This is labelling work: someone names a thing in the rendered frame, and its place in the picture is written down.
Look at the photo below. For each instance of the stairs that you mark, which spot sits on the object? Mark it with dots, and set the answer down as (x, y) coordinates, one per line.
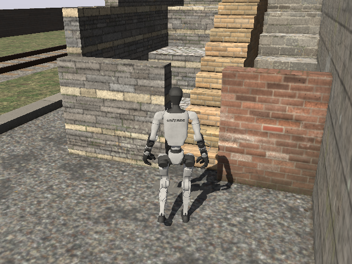
(234, 41)

